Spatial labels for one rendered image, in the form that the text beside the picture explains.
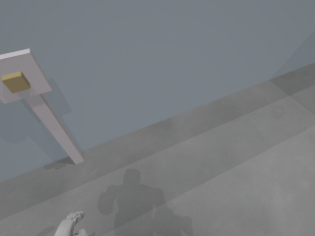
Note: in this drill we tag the button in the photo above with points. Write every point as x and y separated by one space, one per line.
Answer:
16 82

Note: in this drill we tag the panel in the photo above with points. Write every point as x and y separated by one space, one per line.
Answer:
24 61

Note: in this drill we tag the robot left hand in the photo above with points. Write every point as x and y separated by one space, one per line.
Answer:
66 227

